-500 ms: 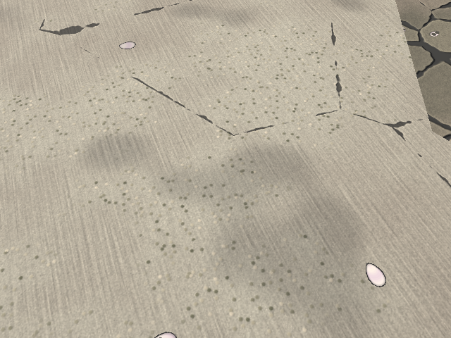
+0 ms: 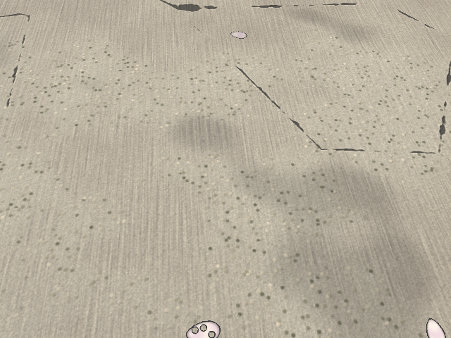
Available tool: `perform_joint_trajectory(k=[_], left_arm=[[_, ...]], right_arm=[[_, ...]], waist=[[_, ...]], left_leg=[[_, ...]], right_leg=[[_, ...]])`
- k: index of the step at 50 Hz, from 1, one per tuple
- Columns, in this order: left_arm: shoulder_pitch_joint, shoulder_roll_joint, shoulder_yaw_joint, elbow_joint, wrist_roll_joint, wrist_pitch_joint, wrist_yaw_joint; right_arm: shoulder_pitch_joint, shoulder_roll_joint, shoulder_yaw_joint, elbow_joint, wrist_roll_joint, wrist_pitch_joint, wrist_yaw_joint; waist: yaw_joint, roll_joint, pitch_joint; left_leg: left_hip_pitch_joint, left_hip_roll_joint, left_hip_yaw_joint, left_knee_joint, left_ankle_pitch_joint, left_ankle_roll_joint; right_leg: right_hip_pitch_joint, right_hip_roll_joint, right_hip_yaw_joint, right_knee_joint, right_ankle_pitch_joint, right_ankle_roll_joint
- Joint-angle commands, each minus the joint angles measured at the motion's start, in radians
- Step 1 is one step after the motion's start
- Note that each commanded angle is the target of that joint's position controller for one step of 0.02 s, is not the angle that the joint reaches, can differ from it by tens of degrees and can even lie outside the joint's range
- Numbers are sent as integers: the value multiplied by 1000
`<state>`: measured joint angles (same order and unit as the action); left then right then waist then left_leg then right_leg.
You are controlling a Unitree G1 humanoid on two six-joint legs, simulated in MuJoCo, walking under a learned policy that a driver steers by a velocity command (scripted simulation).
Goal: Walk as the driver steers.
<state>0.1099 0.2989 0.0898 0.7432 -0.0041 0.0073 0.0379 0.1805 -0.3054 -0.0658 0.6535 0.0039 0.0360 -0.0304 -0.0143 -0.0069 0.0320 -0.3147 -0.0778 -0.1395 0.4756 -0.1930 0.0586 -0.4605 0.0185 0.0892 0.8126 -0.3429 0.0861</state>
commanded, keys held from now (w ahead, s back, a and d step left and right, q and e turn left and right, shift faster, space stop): no key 1.00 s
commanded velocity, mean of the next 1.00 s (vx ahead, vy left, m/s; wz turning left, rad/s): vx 0.00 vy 0.00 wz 0.11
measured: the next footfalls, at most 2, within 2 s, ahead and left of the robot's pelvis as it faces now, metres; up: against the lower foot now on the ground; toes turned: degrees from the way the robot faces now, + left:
right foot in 0.14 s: +0.05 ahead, -0.15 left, +0.00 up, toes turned +6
left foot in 0.40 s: +0.01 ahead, +0.12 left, +0.00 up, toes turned +1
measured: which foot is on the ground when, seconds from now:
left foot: down 0.00-0.14, up 0.16-0.38, down 0.40-1.00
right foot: up 0.00-0.12, down 0.14-1.00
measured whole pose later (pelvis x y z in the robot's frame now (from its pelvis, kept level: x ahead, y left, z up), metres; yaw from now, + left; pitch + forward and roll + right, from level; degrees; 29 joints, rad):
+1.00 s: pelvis -0.01 +0.00 -0.01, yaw +4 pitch -2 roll +0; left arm 0.19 0.25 0.04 1.02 0.00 0.01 0.04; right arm 0.24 -0.23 -0.02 0.87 -0.01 0.00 -0.02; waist 0.02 0.00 0.04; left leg -0.18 -0.02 -0.05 0.51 -0.30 0.00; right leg -0.21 -0.03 0.06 0.50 -0.26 0.05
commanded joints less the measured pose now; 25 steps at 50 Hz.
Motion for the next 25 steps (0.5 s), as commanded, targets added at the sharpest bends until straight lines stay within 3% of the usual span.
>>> perform_joint_trajectory(k=[1,4,6,7,8,9,10,13,16,19,20,21,22,23,24,25], left_arm=[[-17,83,15,-65,-5,-22,-11],[7,77,10,-63,-6,-32,-26],[50,74,8,-49,5,-42,-35],[60,123,14,-58,25,-43,-32],[18,187,23,-64,36,-37,-27],[5,125,6,-65,44,-38,-28],[-13,99,-4,-72,39,-43,-28],[-22,114,-6,-57,11,-46,-20],[-23,98,-12,-39,9,-27,-25],[11,89,-20,-17,-1,-13,-29],[42,83,-25,-8,1,-21,-32],[56,75,-31,-6,18,-33,-39],[90,55,-34,4,22,-41,-43],[36,81,-34,11,25,-41,-42],[9,79,-33,12,22,-39,-41],[1,68,-35,17,18,-34,-35]], right_arm=[[-14,-164,-45,-68,-4,-4,3],[-33,-149,-35,-66,0,2,9],[-36,-125,-24,-61,9,4,6],[-4,-93,-13,-59,-5,-2,6],[55,-70,-9,-60,-12,-13,11],[17,-106,-17,-63,-20,-20,9],[-14,-147,-32,-61,-14,-20,6],[-12,-117,-36,-37,-7,0,2],[-10,-32,-6,-19,0,-2,10],[19,-39,-8,15,3,-5,14],[11,-70,-12,12,-7,-4,13],[10,-123,-20,-1,-15,-1,6],[4,-144,-27,23,-15,0,9],[-9,-93,-18,10,-16,-4,18],[-7,-67,-8,20,-24,-10,21],[-7,-76,-8,26,-27,-16,19]], waist=[[-19,166,-125],[-5,160,-125],[29,133,-120],[10,39,-134],[-64,-162,-113],[-28,-215,-110],[-7,-186,-89],[0,-140,-72],[9,-153,-84],[0,-155,-103],[13,-125,-110],[33,-41,-126],[74,100,-126],[29,71,-98],[26,60,-73],[26,57,-54]], left_leg=[[135,257,-286,-103,197,171],[137,245,-312,-65,256,158],[85,195,-287,-30,196,98],[19,140,-227,46,52,39],[-75,1,-70,149,-199,-21],[-68,11,-18,225,-334,-68],[-71,34,-11,319,-356,-93],[-127,63,-8,445,-344,-145],[-24,77,73,238,-275,-155],[135,61,119,-97,12,-130],[204,88,75,-124,110,-109],[267,163,6,-82,299,-81],[202,161,11,-26,194,-32],[144,147,7,-46,89,-14],[114,146,1,-64,36,-19],[93,138,5,-70,22,-29]], right_leg=[[27,-4,-11,-76,-19,-6],[113,-3,-28,-218,14,-31],[259,-23,-28,-439,224,-67],[346,-146,76,-462,345,-110],[359,-275,222,-461,523,-219],[281,-359,315,-497,487,-329],[276,-345,306,-504,451,-344],[319,-294,227,-470,494,-309],[318,-209,113,-426,584,-269],[321,-175,86,-391,552,-236],[289,-166,91,-395,467,-195],[236,-136,59,-369,364,-147],[258,-69,-16,-392,213,-102],[283,-54,-38,-363,170,-69],[280,-52,-43,-355,167,-63],[278,-55,-42,-348,182,-66]])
